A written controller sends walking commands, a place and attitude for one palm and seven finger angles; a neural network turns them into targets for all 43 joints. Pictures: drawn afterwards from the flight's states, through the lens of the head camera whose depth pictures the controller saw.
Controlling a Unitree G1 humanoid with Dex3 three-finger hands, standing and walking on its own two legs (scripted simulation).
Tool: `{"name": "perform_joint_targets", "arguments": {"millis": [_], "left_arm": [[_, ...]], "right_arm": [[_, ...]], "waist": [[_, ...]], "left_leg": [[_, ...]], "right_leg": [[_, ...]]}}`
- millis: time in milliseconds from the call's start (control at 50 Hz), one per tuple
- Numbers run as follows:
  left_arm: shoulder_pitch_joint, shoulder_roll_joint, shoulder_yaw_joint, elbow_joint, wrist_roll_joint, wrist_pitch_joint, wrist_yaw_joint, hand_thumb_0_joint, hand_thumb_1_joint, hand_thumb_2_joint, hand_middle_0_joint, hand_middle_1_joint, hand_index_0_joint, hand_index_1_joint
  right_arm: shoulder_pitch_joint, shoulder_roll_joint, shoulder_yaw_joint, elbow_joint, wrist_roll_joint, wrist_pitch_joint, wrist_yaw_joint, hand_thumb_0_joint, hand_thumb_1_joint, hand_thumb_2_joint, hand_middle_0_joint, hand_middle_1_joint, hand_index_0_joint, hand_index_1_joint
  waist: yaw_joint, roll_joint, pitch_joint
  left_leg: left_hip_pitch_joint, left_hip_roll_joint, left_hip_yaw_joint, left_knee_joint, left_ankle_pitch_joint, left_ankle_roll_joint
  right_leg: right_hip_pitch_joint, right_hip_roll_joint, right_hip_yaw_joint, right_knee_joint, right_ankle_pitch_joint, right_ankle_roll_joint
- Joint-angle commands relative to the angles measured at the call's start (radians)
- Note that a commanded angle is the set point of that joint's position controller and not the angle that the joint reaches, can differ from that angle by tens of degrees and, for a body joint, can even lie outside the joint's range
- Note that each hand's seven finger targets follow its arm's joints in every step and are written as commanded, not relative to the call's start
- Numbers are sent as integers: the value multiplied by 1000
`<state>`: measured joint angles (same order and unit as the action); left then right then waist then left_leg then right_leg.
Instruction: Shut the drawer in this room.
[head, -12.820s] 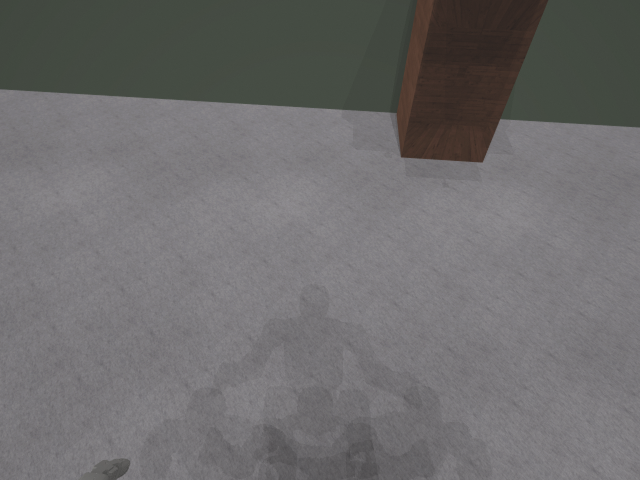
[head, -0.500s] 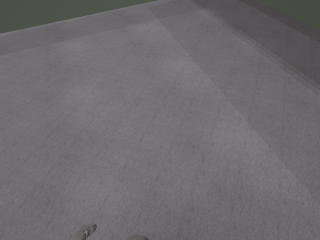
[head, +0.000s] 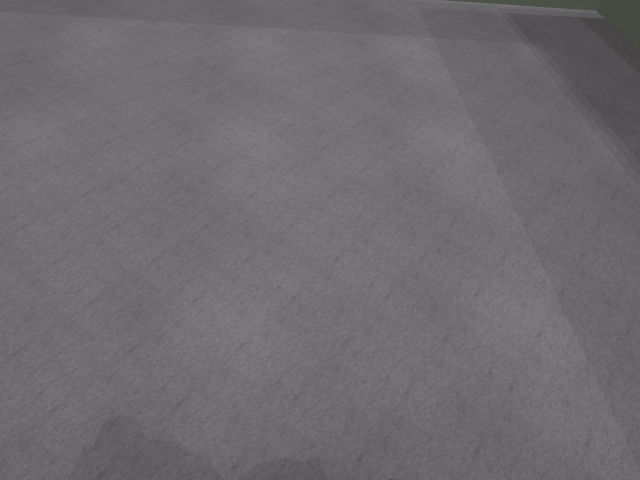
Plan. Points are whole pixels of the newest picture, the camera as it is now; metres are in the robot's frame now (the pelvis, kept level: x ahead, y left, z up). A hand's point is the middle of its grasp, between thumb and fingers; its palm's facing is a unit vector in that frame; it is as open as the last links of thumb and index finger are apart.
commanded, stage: turn or walk to find it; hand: left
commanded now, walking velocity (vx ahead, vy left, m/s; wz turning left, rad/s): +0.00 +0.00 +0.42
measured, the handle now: out of the picture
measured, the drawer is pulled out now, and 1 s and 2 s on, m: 0.25 0.25 0.25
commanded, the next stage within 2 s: stand and wait in 1.60 s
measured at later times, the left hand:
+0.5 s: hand out of the picture +0.06 +0.16 -0.13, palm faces +0.20 -0.94 -0.29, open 7.4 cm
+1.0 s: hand out of the picture -0.14 +0.19 -0.18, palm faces +0.47 -0.85 -0.24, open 7.4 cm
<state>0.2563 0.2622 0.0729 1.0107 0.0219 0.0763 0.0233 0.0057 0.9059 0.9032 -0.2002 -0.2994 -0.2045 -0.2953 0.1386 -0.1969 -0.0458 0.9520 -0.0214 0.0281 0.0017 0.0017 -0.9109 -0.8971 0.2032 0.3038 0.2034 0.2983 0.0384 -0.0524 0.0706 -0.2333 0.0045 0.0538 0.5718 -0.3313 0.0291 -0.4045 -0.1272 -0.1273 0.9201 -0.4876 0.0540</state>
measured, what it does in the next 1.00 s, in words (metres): steps on the spot, turning left: right foot, then left foot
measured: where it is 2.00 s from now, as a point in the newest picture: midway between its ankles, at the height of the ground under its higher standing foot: outside the picture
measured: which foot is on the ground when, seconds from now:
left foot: down 0.00-0.40, up 0.42-0.88, down 0.90-1.00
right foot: up 0.00-0.36, down 0.38-0.90, up 0.92-1.00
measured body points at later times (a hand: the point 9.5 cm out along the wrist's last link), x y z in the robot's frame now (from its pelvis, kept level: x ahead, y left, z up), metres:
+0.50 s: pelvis -0.02 -0.05 +0.01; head +0.01 -0.09 +0.45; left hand +0.05 +0.21 -0.11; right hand +0.05 -0.29 -0.17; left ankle -0.05 +0.09 -0.67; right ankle +0.00 -0.14 -0.73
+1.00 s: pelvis -0.06 -0.01 +0.00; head -0.05 +0.02 +0.45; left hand -0.17 +0.23 -0.16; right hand +0.13 -0.20 -0.13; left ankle -0.11 +0.07 -0.73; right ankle -0.01 -0.14 -0.69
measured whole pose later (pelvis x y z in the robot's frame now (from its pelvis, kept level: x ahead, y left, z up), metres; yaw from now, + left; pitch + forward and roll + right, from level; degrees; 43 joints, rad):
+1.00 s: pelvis -0.06 -0.01 +0.00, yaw +25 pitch -1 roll -1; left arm 0.26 0.26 0.07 1.01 0.02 0.07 0.02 0.01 0.91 0.90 -0.20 -0.30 -0.20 -0.30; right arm 0.14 -0.20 -0.05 0.96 -0.02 0.03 0.00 0.00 -0.91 -0.90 0.20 0.30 0.20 0.30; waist 0.04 -0.05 0.07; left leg -0.24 0.01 0.06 0.58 -0.33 0.04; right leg -0.40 -0.13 -0.13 0.93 -0.50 0.06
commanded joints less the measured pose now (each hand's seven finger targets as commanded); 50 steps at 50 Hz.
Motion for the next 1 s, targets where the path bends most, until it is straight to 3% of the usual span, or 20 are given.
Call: {"name": "perform_joint_targets", "arguments": {"millis": [0,80,240,320,340,360,380,400,420,480,540,600,780,840,860,880,900,920,940,980], "left_arm": [[-58,59,10,-99,-3,-38,-15,0,900,900,-200,-300,-200,-300],[-63,57,4,-97,-6,-43,-11,0,900,900,-200,-300,-200,-300],[-144,27,-6,-149,-14,-47,-4,0,900,900,-200,-300,-200,-300],[-43,36,-2,-129,-20,-64,-1,0,900,900,-200,-300,-200,-300],[-2,61,3,-118,-16,-72,2,0,900,900,-200,-300,-200,-300],[25,136,17,-117,-2,-84,9,0,900,900,-200,-300,-200,-300],[37,200,28,-122,4,-85,13,0,900,900,-200,-300,-200,-300],[22,189,21,-136,-3,-79,14,0,900,900,-200,-300,-200,-300],[-48,143,24,-149,-7,-86,18,0,900,900,-200,-300,-200,-300],[-143,73,0,-178,-9,-85,11,0,900,900,-200,-300,-200,-300],[-86,69,-2,-160,-9,-94,10,0,900,900,-200,-300,-200,-300],[-36,76,2,-141,-5,-92,12,0,900,900,-200,-300,-200,-300],[29,143,26,-94,11,-79,9,0,900,900,-200,-300,-200,-300],[7,145,25,-81,2,-71,4,0,900,900,-200,-300,-200,-300],[-3,122,24,-85,-7,-65,4,0,900,900,-200,-300,-200,-300],[9,60,13,-117,-16,-57,-1,0,900,900,-200,-300,-200,-300],[-51,31,-8,-144,-8,-47,0,0,900,900,-200,-300,-200,-300],[-73,49,-3,-145,-7,-39,-1,0,900,900,-200,-300,-200,-300],[-84,40,-1,-126,-3,-33,0,0,900,900,-200,-300,-200,-300],[-77,59,7,-105,-4,-36,-11,0,900,900,-200,-300,-200,-300]], "right_arm": [[39,-192,-33,-44,1,-19,-25,0,-900,-900,200,300,200,300],[86,-188,-35,-37,6,-28,-25,0,-900,-900,200,300,200,300],[110,-195,-53,-42,-6,-14,-19,0,-900,-900,200,300,200,300],[69,-194,-58,-54,-1,-10,-15,0,-900,-900,200,300,200,300],[65,-172,-56,-57,6,-10,-12,0,-900,-900,200,300,200,300],[83,-114,-48,-66,15,-11,-5,0,-900,-900,200,300,200,300],[57,-86,-43,-95,12,-9,-6,0,-900,-900,200,300,200,300],[53,-123,-54,-90,5,4,-6,0,-900,-900,200,300,200,300],[81,-128,-60,-63,-1,20,-3,0,-900,-900,200,300,200,300],[143,-109,-60,-8,-5,32,13,0,-900,-900,200,300,200,300],[152,-106,-56,1,-2,35,14,0,-900,-900,200,300,200,300],[106,-108,-53,-6,-2,38,14,0,-900,-900,200,300,200,300],[17,-78,-23,-40,14,12,9,0,-900,-900,200,300,200,300],[85,-91,-23,-22,14,-2,6,0,-900,-900,200,300,200,300],[129,-124,-31,-15,13,-12,8,0,-900,-900,200,300,200,300],[156,-222,-54,-21,3,-21,3,0,-900,-900,200,300,200,300],[182,-283,-65,-14,4,-11,-5,0,-900,-900,200,300,200,300],[168,-272,-61,-13,0,-7,-10,0,-900,-900,200,300,200,300],[126,-237,-52,-15,-2,-14,-19,0,-900,-900,200,300,200,300],[55,-198,-36,-37,-1,-15,-25,0,-900,-900,200,300,200,300]], "waist": [[-43,227,-49],[-51,172,-98],[-78,199,-93],[-22,194,-135],[-4,134,-152],[5,-71,-178],[22,-248,-134],[14,-146,-122],[-20,-205,-76],[-74,-81,-4],[-56,-112,-29],[-32,-107,-22],[13,-143,-89],[-35,-104,-124],[-65,4,-150],[-80,293,-149],[-101,358,-120],[-96,250,-102],[-86,314,-85],[-58,244,-49]], "left_leg": [[117,241,-242,-253,533,100],[186,226,-235,-226,666,111],[124,225,-349,-197,592,143],[4,169,-361,-124,515,95],[-77,123,-331,-72,384,51],[-251,25,-229,76,133,-13],[-360,-78,-108,297,-250,-60],[-316,-38,-149,461,-259,-54],[-315,-11,-182,548,-205,-55],[-310,11,-127,657,-40,-74],[-328,19,-107,658,8,-99],[-321,38,-96,608,-8,-109],[-162,40,6,188,-145,-89],[10,19,34,-63,43,-71],[137,63,-22,-196,167,-57],[247,286,-326,-259,381,29],[204,407,-420,-270,605,129],[144,417,-360,-260,552,168],[111,343,-332,-270,526,146],[100,274,-263,-249,533,117]], "right_leg": [[-166,12,97,204,80,18],[-154,21,104,180,104,38],[-36,63,97,-96,27,30],[200,93,71,-410,225,14],[323,56,96,-536,322,7],[482,-129,271,-603,366,-48],[439,-344,465,-622,517,-167],[305,-359,414,-626,494,-219],[212,-304,378,-669,357,-205],[163,-179,191,-655,321,-141],[236,-166,127,-646,380,-138],[246,-193,134,-649,370,-155],[318,-254,97,-541,582,-205],[253,-218,27,-430,560,-135],[164,-183,-16,-308,466,-86],[-72,-49,-76,-110,128,-5],[-157,7,-10,34,-157,18],[-130,-9,49,116,-123,6],[-143,-11,84,141,-70,10],[-158,1,96,197,38,14]]}}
